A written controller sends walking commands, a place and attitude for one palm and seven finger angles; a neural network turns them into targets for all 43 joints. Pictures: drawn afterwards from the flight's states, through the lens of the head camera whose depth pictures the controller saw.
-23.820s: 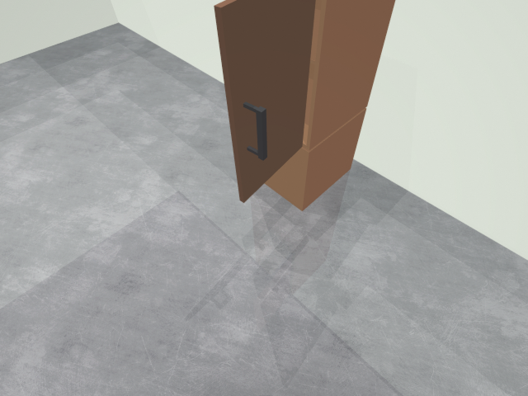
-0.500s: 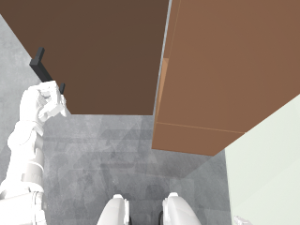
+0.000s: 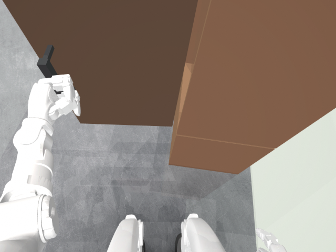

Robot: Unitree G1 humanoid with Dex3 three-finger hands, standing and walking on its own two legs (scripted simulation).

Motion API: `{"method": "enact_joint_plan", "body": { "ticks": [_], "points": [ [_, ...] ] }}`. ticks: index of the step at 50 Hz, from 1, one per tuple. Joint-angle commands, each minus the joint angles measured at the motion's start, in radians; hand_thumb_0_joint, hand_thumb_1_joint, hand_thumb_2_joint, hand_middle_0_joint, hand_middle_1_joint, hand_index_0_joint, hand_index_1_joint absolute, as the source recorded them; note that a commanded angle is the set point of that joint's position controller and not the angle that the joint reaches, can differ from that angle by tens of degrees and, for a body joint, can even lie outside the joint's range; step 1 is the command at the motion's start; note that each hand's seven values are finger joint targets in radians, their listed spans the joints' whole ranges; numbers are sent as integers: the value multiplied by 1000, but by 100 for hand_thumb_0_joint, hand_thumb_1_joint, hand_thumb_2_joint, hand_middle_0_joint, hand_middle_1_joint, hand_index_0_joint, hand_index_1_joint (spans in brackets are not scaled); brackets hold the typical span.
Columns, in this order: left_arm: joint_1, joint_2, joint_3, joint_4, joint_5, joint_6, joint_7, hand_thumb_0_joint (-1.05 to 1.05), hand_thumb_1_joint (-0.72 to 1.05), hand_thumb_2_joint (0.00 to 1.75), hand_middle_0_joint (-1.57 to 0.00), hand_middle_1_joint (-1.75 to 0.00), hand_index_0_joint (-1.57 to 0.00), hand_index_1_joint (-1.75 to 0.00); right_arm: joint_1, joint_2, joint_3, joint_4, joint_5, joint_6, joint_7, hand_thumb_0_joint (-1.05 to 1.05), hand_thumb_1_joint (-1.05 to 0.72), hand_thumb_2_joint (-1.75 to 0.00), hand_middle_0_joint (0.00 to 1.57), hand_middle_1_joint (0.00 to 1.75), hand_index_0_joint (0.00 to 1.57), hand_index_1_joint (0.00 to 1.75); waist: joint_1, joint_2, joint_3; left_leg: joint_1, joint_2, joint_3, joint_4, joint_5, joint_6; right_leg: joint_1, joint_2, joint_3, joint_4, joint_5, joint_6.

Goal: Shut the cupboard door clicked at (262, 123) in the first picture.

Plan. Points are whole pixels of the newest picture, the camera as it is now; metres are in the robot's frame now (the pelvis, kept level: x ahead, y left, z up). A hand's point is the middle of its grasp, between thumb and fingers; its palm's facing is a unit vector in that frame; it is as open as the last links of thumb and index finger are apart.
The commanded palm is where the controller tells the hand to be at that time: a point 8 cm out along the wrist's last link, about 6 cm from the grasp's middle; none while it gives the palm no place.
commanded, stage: push the door shut along its arc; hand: left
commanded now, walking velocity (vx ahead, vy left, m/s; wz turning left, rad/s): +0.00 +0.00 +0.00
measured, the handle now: (60, 79) +0.51 +0.26 +0.04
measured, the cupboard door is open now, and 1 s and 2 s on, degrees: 97 77 69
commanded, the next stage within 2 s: pull the fist back off the door in 1.36 s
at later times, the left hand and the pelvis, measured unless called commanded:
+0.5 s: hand (74, 81) +0.50 +0.22 +0.05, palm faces -0.16 -0.99 -0.02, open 3.2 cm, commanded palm +0.51 +0.24 +0.05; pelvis -0.01 +0.00 -0.02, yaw -1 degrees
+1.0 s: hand (103, 62) +0.57 +0.16 +0.05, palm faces -0.29 -0.96 -0.03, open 3.0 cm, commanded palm +0.58 +0.19 +0.05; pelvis -0.01 +0.01 -0.04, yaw -3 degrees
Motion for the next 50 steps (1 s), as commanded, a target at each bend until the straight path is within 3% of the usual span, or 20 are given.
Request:
{"method": "enact_joint_plan", "body": {
  "ticks": [1,6,7,9,11,14,17,19,23,29,31,33,36,37,39,42,44,47,49,50],
  "points": [
    [-427,321,74,-132,-5,-46,-25,0,90,90,-130,-150,-130,-150,144,-184,-64,-56,-2,-10,-9,0,-90,-90,20,30,20,30,-21,118,-447,343,7,-81,-146,324,-15,134,13,49,-117,216,-20],
    [-505,311,43,-126,-5,-16,-65,0,90,90,-130,-150,-130,-150,167,-187,-64,-61,0,-1,-4,0,-90,-90,20,30,20,30,-46,128,-485,353,10,-84,-125,359,-9,120,15,48,-110,243,-17],
    [-494,332,62,-117,-6,-12,-70,0,90,90,-130,-150,-130,-150,172,-190,-66,-60,0,2,-4,0,-90,-90,20,30,20,30,-39,123,-490,350,11,-85,-122,367,-10,124,15,50,-111,248,-18],
    [-548,296,19,-97,-7,-5,-84,0,90,90,-130,-150,-130,-150,182,-189,-63,-58,2,3,-5,0,-90,-90,20,30,20,30,-71,98,-457,331,12,-88,-113,351,-2,93,20,48,-111,239,-17],
    [-596,329,30,-79,2,0,-88,0,90,90,-130,-150,-130,-150,189,-199,-63,-44,0,4,-7,0,-90,-90,20,30,20,30,-79,120,-441,324,16,-95,-111,314,-4,58,19,48,-114,197,-17],
    [-657,300,-9,-70,6,2,-99,0,90,90,-130,-150,-130,-150,200,-199,-61,-40,0,0,-7,0,-90,-90,20,30,20,30,-103,130,-445,329,14,-102,-104,292,0,23,22,43,-111,174,-20],
    [-700,361,11,-37,23,16,-111,0,90,90,-130,-150,-130,-150,213,-212,-57,-28,0,3,-8,0,-90,-90,20,30,20,30,-111,137,-464,307,17,-106,-94,266,0,10,23,45,-108,151,-21],
    [-743,347,-8,-28,23,22,-120,0,90,90,-130,-150,-130,-150,222,-209,-55,-25,1,-1,-10,0,-90,-90,20,30,20,30,-122,156,-470,311,16,-109,-87,259,2,-10,26,42,-102,143,-24],
    [-813,389,-11,12,48,51,-126,0,90,90,-130,-150,-130,-150,237,-222,-49,-13,-4,-3,-11,0,-90,-90,20,30,20,30,-139,206,-468,310,20,-121,-76,239,-1,-66,26,36,-94,123,-26],
    [-919,327,-80,18,59,77,-135,0,90,90,-130,-150,-130,-150,259,-227,-46,-7,-8,-8,-10,0,-90,-90,20,30,20,30,-173,277,-503,421,31,-169,-71,297,-18,-192,30,7,-63,140,-34],
    [-950,349,-73,27,75,88,-130,0,90,90,-130,-150,-130,-150,268,-234,-46,4,-15,-5,-9,0,-90,-90,20,30,20,30,-176,303,-512,444,36,-184,-67,309,-26,-222,28,2,-56,141,-35],
    [-959,353,-69,44,81,101,-126,0,90,90,-130,-150,-130,-150,276,-236,-46,2,-17,-3,-8,0,-90,-90,20,30,20,30,-185,270,-514,421,34,-181,-61,296,-20,-217,29,2,-57,139,-32],
    [-994,375,-51,54,88,111,-116,0,90,90,-130,-150,-130,-150,284,-236,-41,-2,-20,-3,-8,0,-90,-90,20,30,20,30,-188,283,-533,430,37,-191,-54,321,-23,-226,31,-3,-44,147,-33],
    [-1014,430,-9,53,91,114,-107,0,90,90,-130,-150,-130,-150,292,-239,-38,-3,-22,-2,-9,0,-90,-90,20,30,20,30,-187,273,-532,402,37,-184,-47,315,-19,-216,32,-1,-41,149,-31],
    [-1028,452,1,56,101,116,-96,0,90,90,-130,-150,-130,-150,297,-233,-30,-10,-21,-1,-9,0,-90,-90,20,30,20,30,-188,274,-536,384,32,-171,-33,344,-15,-195,35,1,-38,162,-32],
    [-1000,544,61,61,127,121,-92,0,90,90,-130,-150,-130,-150,309,-234,-26,-27,-28,7,-6,0,-90,-90,20,30,20,30,-173,277,-592,361,32,-154,-12,411,-11,-139,37,6,-28,195,-28],
    [-1012,524,47,53,132,122,-92,0,90,90,-130,-150,-130,-150,315,-225,-24,-31,-32,9,-2,0,-90,-90,20,30,20,30,-175,291,-599,373,34,-153,0,460,-14,-140,41,3,-16,220,-27],
    [-982,594,89,59,150,140,-102,0,90,90,-130,-150,-130,-150,327,-230,-25,-44,-33,20,0,0,-90,-90,20,30,20,30,-171,268,-611,330,36,-134,10,471,-5,-88,43,9,-18,250,-19],
    [-1009,530,40,78,143,151,-117,0,90,90,-130,-150,-130,-150,332,-223,-25,-40,-31,19,-1,0,-90,-90,20,30,20,30,-197,234,-590,309,33,-131,18,464,3,-86,48,12,-24,267,-19],
    [-1030,554,49,79,145,156,-126,0,90,90,-130,-150,-130,-150,338,-229,-28,-32,-30,21,-5,0,-90,-90,20,30,20,30,-204,220,-589,299,38,-129,22,459,5,-84,49,14,-26,270,-14]
  ]
}}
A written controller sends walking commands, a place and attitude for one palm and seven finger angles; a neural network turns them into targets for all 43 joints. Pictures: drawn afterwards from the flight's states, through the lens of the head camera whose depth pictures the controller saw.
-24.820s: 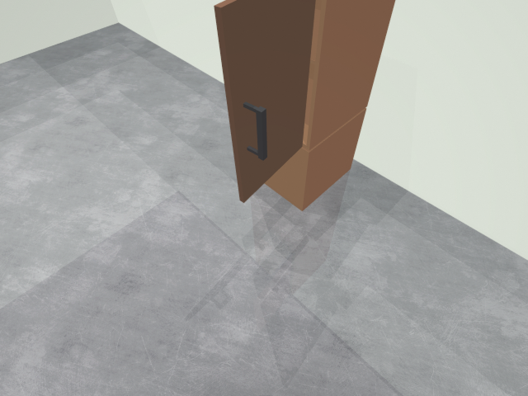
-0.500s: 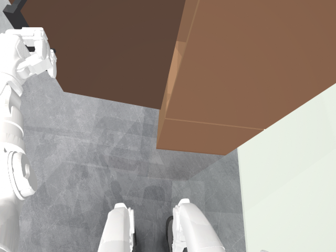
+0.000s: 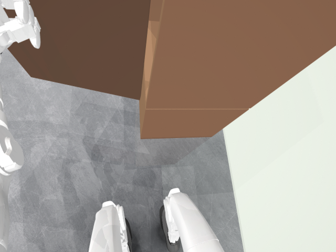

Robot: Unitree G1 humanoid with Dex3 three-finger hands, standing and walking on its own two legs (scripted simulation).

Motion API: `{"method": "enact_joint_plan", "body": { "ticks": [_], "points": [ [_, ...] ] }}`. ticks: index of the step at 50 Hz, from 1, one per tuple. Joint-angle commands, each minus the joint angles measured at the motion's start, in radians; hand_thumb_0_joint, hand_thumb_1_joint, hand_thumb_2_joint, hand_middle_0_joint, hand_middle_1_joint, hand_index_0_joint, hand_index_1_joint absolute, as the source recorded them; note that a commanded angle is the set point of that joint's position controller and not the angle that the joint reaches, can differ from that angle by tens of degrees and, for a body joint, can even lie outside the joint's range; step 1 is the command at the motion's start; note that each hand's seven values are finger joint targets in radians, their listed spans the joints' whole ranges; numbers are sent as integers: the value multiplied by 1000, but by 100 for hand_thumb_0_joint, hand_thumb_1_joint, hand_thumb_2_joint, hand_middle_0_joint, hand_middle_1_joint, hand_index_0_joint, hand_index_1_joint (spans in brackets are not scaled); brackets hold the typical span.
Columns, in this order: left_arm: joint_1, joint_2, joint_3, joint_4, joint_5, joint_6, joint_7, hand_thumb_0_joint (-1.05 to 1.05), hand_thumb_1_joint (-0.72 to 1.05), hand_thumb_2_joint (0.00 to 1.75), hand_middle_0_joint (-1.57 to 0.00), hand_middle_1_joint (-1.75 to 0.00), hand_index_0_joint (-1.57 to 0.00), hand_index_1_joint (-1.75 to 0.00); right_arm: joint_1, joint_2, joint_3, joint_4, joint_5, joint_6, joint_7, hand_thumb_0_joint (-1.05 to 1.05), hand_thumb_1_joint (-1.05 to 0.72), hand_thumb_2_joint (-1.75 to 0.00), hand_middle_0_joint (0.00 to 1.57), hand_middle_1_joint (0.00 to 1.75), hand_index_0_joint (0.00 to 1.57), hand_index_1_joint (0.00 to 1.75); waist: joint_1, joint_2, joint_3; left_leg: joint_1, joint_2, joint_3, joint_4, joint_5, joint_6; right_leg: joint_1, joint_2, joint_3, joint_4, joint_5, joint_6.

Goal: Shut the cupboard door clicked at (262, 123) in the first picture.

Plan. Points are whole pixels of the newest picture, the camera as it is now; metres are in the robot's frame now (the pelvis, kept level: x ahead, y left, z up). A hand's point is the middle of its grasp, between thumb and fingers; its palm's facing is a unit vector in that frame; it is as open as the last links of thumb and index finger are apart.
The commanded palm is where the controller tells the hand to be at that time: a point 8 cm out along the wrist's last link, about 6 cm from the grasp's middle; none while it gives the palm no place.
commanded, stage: push the door shut along its arc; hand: left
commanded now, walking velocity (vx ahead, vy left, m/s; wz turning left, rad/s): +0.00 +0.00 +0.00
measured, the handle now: out of the picture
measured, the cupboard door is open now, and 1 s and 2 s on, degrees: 77 69 69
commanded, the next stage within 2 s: pull the fist back off the door in 0.36 s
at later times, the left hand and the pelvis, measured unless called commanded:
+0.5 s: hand (36, 16) +0.59 +0.18 +0.08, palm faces -0.26 -0.96 +0.01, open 3.2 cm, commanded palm +0.61 +0.17 +0.08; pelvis -0.01 -0.01 -0.02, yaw +0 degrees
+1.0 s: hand (36, 20) +0.57 +0.17 +0.09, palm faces +0.09 -1.00 -0.04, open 3.1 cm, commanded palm +0.53 +0.20 +0.08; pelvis +0.01 -0.01 +0.02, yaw +0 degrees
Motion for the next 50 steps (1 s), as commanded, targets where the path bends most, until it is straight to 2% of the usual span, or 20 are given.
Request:
{"method": "enact_joint_plan", "body": {
  "ticks": [1,4,6,9,16,20,23,24,25,26,27,29,31,33,35,38,43,44,46,50],
  "points": [
    [-493,244,5,-183,-16,-32,-14,0,90,90,-130,-150,-130,-150,219,-224,-85,-18,0,-2,-16,0,-90,-90,20,30,20,30,-31,180,-589,566,4,-124,-132,482,-15,169,20,18,-134,262,-30],
    [-575,200,-39,-187,-28,-20,-28,0,90,90,-130,-150,-130,-150,224,-221,-86,-2,-1,-10,-20,0,-90,-90,20,30,20,30,-55,206,-574,576,3,-124,-119,466,-10,121,23,15,-134,247,-33],
    [-571,245,-18,-177,-21,-14,-35,0,90,90,-130,-150,-130,-150,229,-226,-85,6,-3,-9,-24,0,-90,-90,20,30,20,30,-50,214,-601,576,4,-124,-108,486,-12,131,24,15,-126,255,-36],
    [-622,184,-66,-199,-33,-8,-42,0,90,90,-130,-150,-130,-150,227,-222,-86,18,-4,-17,-24,0,-90,-90,20,30,20,30,-64,264,-608,619,6,-129,-95,514,-14,80,27,7,-120,256,-41],
    [-699,157,-121,-161,-10,22,-33,0,90,90,-130,-150,-130,-150,210,-230,-77,41,-7,-31,-27,0,-90,-90,20,30,20,30,-91,320,-577,613,7,-135,-77,466,-18,11,30,-3,-108,220,-45],
    [-765,145,-139,-200,-10,30,-33,0,90,90,-130,-150,-130,-150,205,-235,-76,50,-10,-41,-30,0,-90,-90,20,30,20,30,-105,345,-624,635,10,-140,-59,484,-15,-9,32,-8,-89,228,-43],
    [-762,130,-157,-156,4,49,-34,0,90,90,-130,-150,-130,-150,198,-234,-72,55,-10,-45,-28,0,-90,-90,20,30,20,30,-117,330,-593,602,7,-140,-57,437,-13,-17,35,-13,-88,207,-44],
    [-766,186,84,-167,-78,55,165,0,90,90,-130,-150,-130,-150,269,-213,-50,19,-37,-52,-24,0,-90,-90,20,30,20,30,-69,357,-557,544,22,-157,-80,432,-14,0,20,-6,-94,218,-44],
    [-747,145,40,-171,-52,61,258,0,90,90,-130,-150,-130,-150,274,-205,-49,7,-46,-52,-6,0,-90,-90,20,30,20,30,-73,333,-606,539,27,-159,-98,427,-20,33,22,-2,-94,212,-32],
    [-685,94,21,-136,-42,69,308,0,90,90,-130,-150,-130,-150,262,-199,-55,3,-45,-47,7,0,-90,-90,20,30,20,30,-63,326,-577,528,24,-164,-112,409,-30,28,16,-12,-91,204,-32],
    [-687,94,54,-155,-44,63,365,0,90,90,-130,-150,-130,-150,274,-202,-60,5,-60,-43,18,0,-90,-90,20,30,20,30,-66,269,-578,507,25,-163,-113,388,-27,42,16,-10,-98,194,-24],
    [-676,121,59,-229,27,17,474,0,90,90,-130,-150,-130,-150,298,-194,-61,-4,-77,-36,45,0,-90,-90,20,30,20,30,-49,297,-622,535,24,-161,-119,420,-30,69,14,-4,-95,197,-23],
    [-661,112,4,-318,116,-34,510,0,90,90,-130,-150,-130,-150,298,-192,-75,-6,-81,-23,77,0,-90,-90,20,30,20,30,-42,367,-710,638,25,-161,-125,480,-42,73,12,2,-99,212,-28],
    [-650,99,-22,-346,147,-69,501,0,90,90,-130,-150,-130,-150,299,-194,-86,-1,-76,-7,93,0,-90,-90,20,30,20,30,-41,381,-731,690,23,-168,-142,493,-52,90,13,2,-114,225,-33],
    [-629,109,-4,-335,117,-75,453,0,90,90,-130,-150,-130,-150,303,-204,-96,0,-64,6,93,0,-90,-90,20,30,20,30,-45,337,-740,711,25,-177,-163,485,-52,130,19,4,-134,237,-33],
    [-544,124,52,-234,36,-41,387,0,90,90,-130,-150,-130,-150,297,-201,-87,-9,-45,11,78,0,-90,-90,20,30,20,30,-32,211,-667,544,4,-127,-198,363,-26,289,26,22,-188,220,-23],
    [-342,169,134,-244,11,-87,391,0,90,90,-130,-150,-130,-150,281,-179,-79,-31,-44,12,73,0,-90,-90,20,30,20,30,36,150,-592,457,-2,-76,-224,385,-15,408,23,44,-208,276,-22],
    [-289,151,126,-248,19,-112,394,0,90,90,-130,-150,-130,-150,280,-173,-82,-36,-44,13,77,0,-90,-90,20,30,20,30,51,165,-578,484,-2,-75,-228,408,-19,396,24,41,-201,290,-26],
    [-220,39,55,-235,18,-139,399,0,90,90,-130,-150,-130,-150,269,-168,-92,-34,-47,19,86,0,-90,-90,20,30,20,30,37,133,-516,497,-1,-71,-234,414,-22,362,22,37,-210,292,-24],
    [-116,-43,33,-218,-34,-160,371,0,90,90,-130,-150,-130,-150,257,-174,-114,-37,-34,33,84,0,-90,-90,20,30,20,30,42,41,-478,459,-15,-47,-248,385,-17,429,19,51,-233,326,-18]
  ]
}}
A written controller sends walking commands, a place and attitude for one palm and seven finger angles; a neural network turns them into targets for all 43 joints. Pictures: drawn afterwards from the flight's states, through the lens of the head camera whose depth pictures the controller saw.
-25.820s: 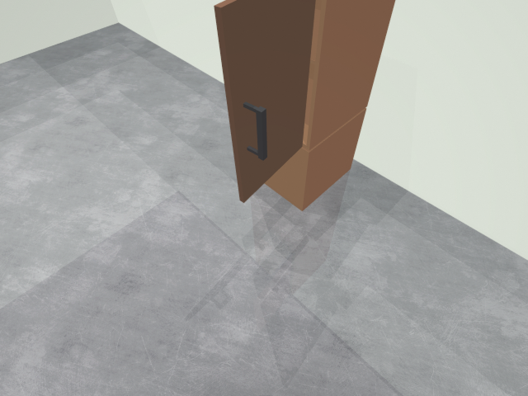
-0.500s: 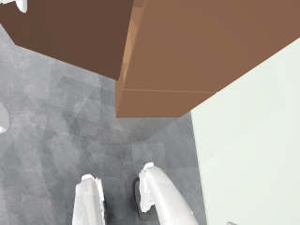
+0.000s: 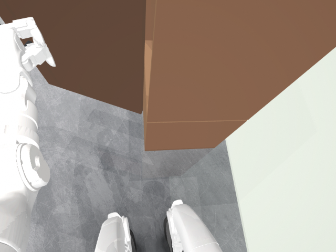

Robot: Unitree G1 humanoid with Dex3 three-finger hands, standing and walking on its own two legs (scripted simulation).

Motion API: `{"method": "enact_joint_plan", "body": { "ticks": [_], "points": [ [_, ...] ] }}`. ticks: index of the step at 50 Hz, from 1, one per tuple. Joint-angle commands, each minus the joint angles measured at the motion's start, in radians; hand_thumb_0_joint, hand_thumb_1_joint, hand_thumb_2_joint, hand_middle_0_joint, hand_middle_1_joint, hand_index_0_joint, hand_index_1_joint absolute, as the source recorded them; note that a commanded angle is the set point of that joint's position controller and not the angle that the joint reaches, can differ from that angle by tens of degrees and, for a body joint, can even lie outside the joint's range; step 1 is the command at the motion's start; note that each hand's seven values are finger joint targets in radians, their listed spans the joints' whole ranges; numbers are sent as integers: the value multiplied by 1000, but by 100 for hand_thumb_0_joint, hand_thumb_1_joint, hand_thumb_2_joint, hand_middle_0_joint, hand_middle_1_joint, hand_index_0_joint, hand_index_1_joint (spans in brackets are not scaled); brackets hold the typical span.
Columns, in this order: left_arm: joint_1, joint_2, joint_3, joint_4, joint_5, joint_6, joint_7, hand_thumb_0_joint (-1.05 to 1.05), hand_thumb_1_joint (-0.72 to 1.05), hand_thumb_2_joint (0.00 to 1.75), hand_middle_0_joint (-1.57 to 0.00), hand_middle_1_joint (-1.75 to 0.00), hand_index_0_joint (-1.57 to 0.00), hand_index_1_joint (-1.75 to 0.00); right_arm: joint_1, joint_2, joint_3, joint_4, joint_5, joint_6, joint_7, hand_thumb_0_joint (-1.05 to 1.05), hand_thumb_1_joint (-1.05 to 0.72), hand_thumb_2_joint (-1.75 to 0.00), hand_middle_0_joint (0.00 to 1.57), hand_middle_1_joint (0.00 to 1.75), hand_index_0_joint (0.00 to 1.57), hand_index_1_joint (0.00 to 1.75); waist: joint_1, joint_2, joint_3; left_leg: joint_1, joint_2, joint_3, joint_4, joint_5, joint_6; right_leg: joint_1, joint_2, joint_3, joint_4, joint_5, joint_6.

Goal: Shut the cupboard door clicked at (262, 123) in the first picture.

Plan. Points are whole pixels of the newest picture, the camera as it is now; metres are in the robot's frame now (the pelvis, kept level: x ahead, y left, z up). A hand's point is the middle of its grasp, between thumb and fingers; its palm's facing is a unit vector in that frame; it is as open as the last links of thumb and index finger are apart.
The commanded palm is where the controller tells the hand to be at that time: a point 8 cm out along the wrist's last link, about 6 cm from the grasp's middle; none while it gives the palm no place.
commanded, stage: pull the fist back off the door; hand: left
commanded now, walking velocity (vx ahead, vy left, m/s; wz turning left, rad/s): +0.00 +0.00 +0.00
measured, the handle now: (6, 27) +0.64 +0.27 +0.05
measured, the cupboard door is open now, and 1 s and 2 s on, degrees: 69 69 69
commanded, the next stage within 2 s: draw the hand back to the body in 0.34 s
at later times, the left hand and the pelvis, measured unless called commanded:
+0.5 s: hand (48, 74) +0.50 +0.18 +0.06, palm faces +0.07 -1.00 -0.01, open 3.1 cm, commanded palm +0.46 +0.22 +0.07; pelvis +0.01 +0.00 +0.01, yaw +3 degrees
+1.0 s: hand out of the picture +0.37 +0.21 +0.15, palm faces +0.03 -1.00 -0.06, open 3.1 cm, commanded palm +0.32 +0.26 +0.17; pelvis +0.02 +0.01 +0.07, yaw +4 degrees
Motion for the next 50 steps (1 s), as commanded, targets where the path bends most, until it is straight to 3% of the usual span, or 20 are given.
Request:
{"method": "enact_joint_plan", "body": {
  "ticks": [1,3,5,10,11,12,15,18,23,26,27,29,32,33,38,41,44,48,49,50],
  "points": [
    [-265,116,-24,-179,-58,-85,-32,0,90,90,-130,-150,-130,-150,145,-188,-89,-40,10,2,-10,0,-90,-90,20,30,20,30,24,34,-447,328,-29,-53,-147,355,0,322,1,39,-140,303,-5],
    [-283,87,-40,-234,-78,-106,-41,0,90,90,-130,-150,-130,-150,129,-185,-97,-42,14,5,-15,0,-90,-90,20,30,20,30,26,26,-460,347,-34,-49,-150,347,2,331,-4,45,-147,301,-3],
    [-298,95,-35,-345,-88,-153,-39,0,90,90,-130,-150,-130,-150,111,-182,-105,-42,16,3,-18,0,-90,-90,20,30,20,30,54,118,-551,464,-33,-58,-149,420,-8,321,-8,42,-130,339,-9],
    [-277,54,-71,-466,-90,-240,-11,0,90,90,-130,-150,-130,-150,74,-173,-118,-21,16,5,-26,0,-90,-90,20,30,20,30,76,191,-641,640,-27,-80,-140,581,-31,295,-11,29,-109,401,-13],
    [-268,-5,-121,-439,-84,-237,-9,0,90,90,-130,-150,-130,-150,63,-166,-116,-14,18,6,-25,0,-90,-90,20,30,20,30,60,176,-600,638,-26,-80,-143,581,-31,280,-12,26,-115,395,-11],
    [-245,-7,-114,-421,-84,-232,-2,0,90,90,-130,-150,-130,-150,60,-168,-119,-10,19,10,-26,0,-90,-90,20,30,20,30,65,154,-579,625,-25,-79,-146,564,-31,280,-12,24,-117,384,-11],
    [-273,-24,-140,-357,-76,-209,4,0,90,90,-130,-150,-130,-150,42,-172,-117,0,23,21,-35,0,-90,-90,20,30,20,30,38,109,-511,583,-28,-79,-154,507,-27,267,-15,24,-126,362,-7],
    [-250,-25,-129,-282,-79,-189,11,0,90,90,-130,-150,-130,-150,23,-173,-112,-9,25,28,-40,0,-90,-90,20,30,20,30,40,50,-450,510,-38,-75,-165,439,-21,285,-17,26,-134,334,-8],
    [-261,-29,-129,-232,-80,-206,5,0,90,90,-130,-150,-130,-150,-4,-170,-101,-23,20,24,-43,0,-90,-90,20,30,20,30,43,43,-435,472,-42,-78,-157,407,-21,259,-19,29,-118,303,-11],
    [-128,45,-55,-392,-103,-229,-11,0,90,90,-130,-150,-130,-150,-20,-170,-107,-71,29,27,-40,0,-90,-90,20,30,20,30,137,97,-640,607,-41,-64,-185,540,-31,393,-19,37,-119,397,-16],
    [-60,32,-61,-437,-115,-222,-20,0,90,90,-130,-150,-130,-150,-25,-164,-105,-91,36,30,-38,0,-90,-90,20,30,20,30,160,103,-680,635,-43,-60,-200,583,-33,445,-18,38,-129,429,-15],
    [49,35,-63,-532,-138,-190,-36,0,90,90,-130,-150,-130,-150,-22,-158,-106,-112,50,31,-40,0,-90,-90,20,30,20,30,176,81,-697,661,-42,-53,-228,634,-29,529,-12,38,-155,487,-11],
    [201,35,-58,-689,-172,-120,-48,0,90,90,-130,-150,-130,-150,-38,-151,-109,-151,77,36,-52,0,-90,-90,20,30,20,30,190,-25,-611,619,-49,-28,-304,567,-14,661,-9,38,-230,518,-2],
    [225,-2,-81,-719,-186,-97,-50,0,90,90,-130,-150,-130,-150,-48,-144,-107,-159,83,33,-59,0,-90,-90,20,30,20,30,179,-53,-561,598,-53,-18,-324,520,-7,685,-8,39,-256,510,2],
    [253,-65,-138,-784,-222,-72,-46,0,90,90,-130,-150,-130,-150,-89,-141,-97,-140,96,-2,-94,0,-90,-90,20,30,20,30,150,-75,-309,607,-52,-16,-425,331,-2,649,-8,33,-359,342,3],
    [332,-123,-210,-827,-220,-82,-69,0,90,90,-130,-150,-130,-150,-115,-135,-93,-136,100,-32,-100,0,-90,-90,20,30,20,30,162,37,-269,713,-49,-27,-470,337,-11,624,-12,21,-386,301,-10],
    [444,-163,-257,-878,-234,-54,-101,0,90,90,-127,-147,-127,-147,-135,-134,-92,-147,108,-55,-98,0,-90,-90,20,30,20,30,178,85,-246,802,-42,-49,-511,377,-21,620,-15,5,-408,285,-18],
    [574,-102,-185,-970,-270,9,-110,0,90,90,-116,-135,-116,-135,-198,-133,-87,-184,115,-77,-106,0,-90,-90,20,30,20,30,225,-2,-226,791,-46,-44,-566,361,-16,723,-23,3,-442,302,-15],
    [628,-26,-186,-1050,-150,47,5,0,90,90,-113,-132,-113,-132,-249,-107,-97,-199,109,-43,-128,0,-90,-90,20,30,20,30,268,-8,-258,831,-60,-38,-608,381,-19,804,-48,58,-490,302,-29],
    [650,-65,-200,-1122,-138,75,67,0,90,90,-111,-129,-111,-129,-275,-89,-89,-220,108,-32,-142,0,-90,-90,20,30,20,30,249,-35,-214,840,-55,-31,-635,369,-18,812,-50,52,-520,309,-19]
  ]
}}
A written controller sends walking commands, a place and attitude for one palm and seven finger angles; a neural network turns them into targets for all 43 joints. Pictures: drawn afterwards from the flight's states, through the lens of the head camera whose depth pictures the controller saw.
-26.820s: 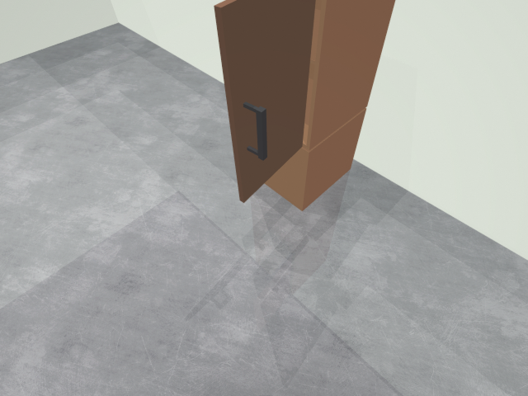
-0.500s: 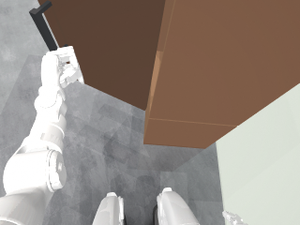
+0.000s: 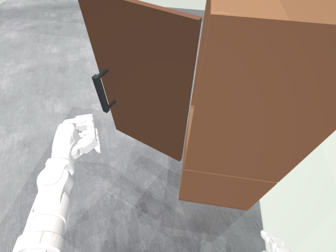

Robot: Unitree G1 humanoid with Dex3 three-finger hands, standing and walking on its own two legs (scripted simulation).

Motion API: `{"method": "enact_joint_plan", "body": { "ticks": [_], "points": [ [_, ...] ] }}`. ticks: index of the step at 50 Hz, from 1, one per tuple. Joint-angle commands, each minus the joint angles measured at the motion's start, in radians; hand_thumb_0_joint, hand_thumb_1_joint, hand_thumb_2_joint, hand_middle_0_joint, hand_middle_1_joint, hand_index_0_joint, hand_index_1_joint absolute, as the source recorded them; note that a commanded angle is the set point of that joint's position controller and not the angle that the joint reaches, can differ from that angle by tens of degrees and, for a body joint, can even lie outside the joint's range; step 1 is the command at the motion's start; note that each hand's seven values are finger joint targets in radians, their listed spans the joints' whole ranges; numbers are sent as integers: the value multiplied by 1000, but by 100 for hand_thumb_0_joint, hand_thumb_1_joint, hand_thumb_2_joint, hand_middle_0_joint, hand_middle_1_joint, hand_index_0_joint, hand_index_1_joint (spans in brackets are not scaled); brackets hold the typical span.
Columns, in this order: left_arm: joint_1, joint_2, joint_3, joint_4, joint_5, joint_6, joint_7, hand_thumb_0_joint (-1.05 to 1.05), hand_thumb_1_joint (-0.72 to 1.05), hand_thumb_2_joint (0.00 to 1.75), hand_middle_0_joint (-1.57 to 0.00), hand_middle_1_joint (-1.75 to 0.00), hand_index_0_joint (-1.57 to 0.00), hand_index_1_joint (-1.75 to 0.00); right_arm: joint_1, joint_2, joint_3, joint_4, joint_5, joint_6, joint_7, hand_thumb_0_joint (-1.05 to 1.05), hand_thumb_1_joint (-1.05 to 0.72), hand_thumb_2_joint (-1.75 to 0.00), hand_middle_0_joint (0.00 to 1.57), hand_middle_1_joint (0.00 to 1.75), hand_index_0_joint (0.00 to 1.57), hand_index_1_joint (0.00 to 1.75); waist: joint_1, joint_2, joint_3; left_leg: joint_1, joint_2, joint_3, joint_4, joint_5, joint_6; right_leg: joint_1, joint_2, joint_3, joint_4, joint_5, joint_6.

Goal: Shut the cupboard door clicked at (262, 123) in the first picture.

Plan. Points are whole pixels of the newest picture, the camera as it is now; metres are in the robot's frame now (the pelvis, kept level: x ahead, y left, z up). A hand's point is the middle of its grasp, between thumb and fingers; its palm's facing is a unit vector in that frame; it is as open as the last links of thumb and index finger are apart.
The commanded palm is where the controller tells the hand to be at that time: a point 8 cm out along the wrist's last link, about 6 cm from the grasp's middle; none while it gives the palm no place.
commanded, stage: draw the hand back to the body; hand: left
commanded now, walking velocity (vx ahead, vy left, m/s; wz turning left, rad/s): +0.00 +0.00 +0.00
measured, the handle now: (105, 91) +0.64 +0.23 -0.02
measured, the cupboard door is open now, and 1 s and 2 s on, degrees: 69 69 69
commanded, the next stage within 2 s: step back with the hand held close in 1.04 s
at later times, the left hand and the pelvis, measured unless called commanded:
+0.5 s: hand (28, 164) +0.25 +0.24 +0.16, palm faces +0.38 -0.86 -0.35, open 4.8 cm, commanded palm +0.19 +0.28 +0.19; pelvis +0.03 -0.01 +0.04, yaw +1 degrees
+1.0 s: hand (8, 184) +0.20 +0.24 +0.19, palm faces +0.46 -0.80 -0.40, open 7.3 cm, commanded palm +0.15 +0.28 +0.22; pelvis +0.02 -0.03 +0.04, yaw +1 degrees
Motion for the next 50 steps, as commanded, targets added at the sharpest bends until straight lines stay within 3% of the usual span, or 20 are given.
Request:
{"method": "enact_joint_plan", "body": {
  "ticks": [1,3,5,11,13,14,19,24,27,32,34,35,39,45,50],
  "points": [
    [-95,200,61,-412,78,44,180,0,90,90,-108,-126,-108,-126,-99,-73,-35,-176,-6,-11,-45,0,-90,-90,20,30,20,30,53,-11,-196,231,3,-50,-259,263,-22,234,-11,24,-177,233,-27],
    [-62,209,61,-481,98,82,232,0,90,90,-102,-120,-102,-120,-126,-70,-28,-173,-7,-9,-59,0,-90,-90,20,30,20,30,54,10,-167,268,9,-44,-294,269,-20,278,-19,24,-208,242,-26],
    [-56,241,85,-552,114,105,268,0,90,90,-97,-114,-97,-114,-145,-67,-22,-171,-7,-11,-72,0,-90,-90,20,30,20,30,53,-26,-159,305,11,-42,-323,297,-15,321,-21,27,-243,269,-23],
    [103,170,34,-725,133,162,310,0,90,90,-81,-96,-81,-96,-163,-52,-8,-151,-18,-57,-71,0,-90,-90,20,30,20,30,58,81,-112,470,22,-49,-395,460,-32,395,-22,11,-320,349,-28],
    [171,153,28,-754,138,178,314,0,90,90,-75,-90,-75,-90,-171,-51,-6,-143,-22,-69,-63,0,-90,-90,20,30,20,30,61,68,-79,496,27,-47,-416,497,-36,408,-21,6,-345,369,-26],
    [235,144,23,-741,136,189,312,0,90,90,-72,-87,-72,-87,-172,-55,-3,-140,-24,-71,-59,0,-90,-90,20,30,20,30,67,26,-45,486,27,-43,-427,494,-34,424,-21,6,-362,371,-26],
    [346,201,119,-808,137,204,314,0,90,90,-58,-72,-58,-72,-195,-57,-3,-130,-36,-74,-50,0,-90,-90,20,30,20,30,90,-39,-1,495,22,-34,-472,493,-31,487,-25,3,-400,398,-23],
    [408,265,213,-971,136,193,318,0,90,90,-45,-57,-45,-57,-223,-44,-3,-131,-42,-89,-46,0,-90,-90,20,30,20,30,110,17,-35,529,14,-21,-481,518,-25,537,-29,13,-419,425,-19],
    [469,266,238,-1058,139,182,325,0,90,90,-36,-48,-36,-48,-228,-32,-1,-127,-44,-109,-43,0,-90,-90,20,30,20,30,116,78,-36,541,10,-20,-484,539,-28,541,-30,8,-422,429,-18],
    [623,270,290,-1113,133,178,326,0,90,90,-23,-33,-23,-33,-225,-33,-13,-113,-47,-130,-34,0,-90,-90,20,30,20,30,122,32,0,532,14,-10,-480,551,-25,534,-31,10,-430,448,-11],
    [671,250,287,-1056,134,182,323,0,90,90,-20,-30,-20,-30,-223,-38,-18,-100,-47,-131,-35,0,-90,-90,20,30,20,30,117,-20,67,509,17,-6,-489,501,-22,502,-27,10,-446,414,-10],
    [656,218,260,-1025,131,184,319,0,90,90,-20,-30,-20,-30,-220,-39,-17,-98,-46,-126,-35,0,-90,-90,20,30,20,30,110,-22,101,498,15,-5,-498,456,-21,483,-32,11,-452,377,-8],
    [594,216,251,-973,136,177,319,0,90,90,-20,-30,-20,-30,-215,-57,-29,-82,-46,-124,-43,0,-90,-90,20,30,20,30,100,-67,140,498,15,-7,-506,368,-9,438,-31,19,-477,285,-3],
    [554,271,279,-1100,140,148,331,0,90,90,-20,-30,-20,-30,-240,-44,-25,-95,-52,-152,-53,0,-90,-90,20,30,20,30,124,16,-13,539,0,-2,-501,381,1,523,-45,35,-459,305,-5],
    [584,277,294,-1100,142,145,338,0,90,90,-20,-30,-20,-30,-244,-32,-17,-80,-52,-171,-54,0,-90,-90,20,30,20,30,125,53,61,519,0,3,-502,385,-8,506,-42,37,-476,312,-9]
  ]
}}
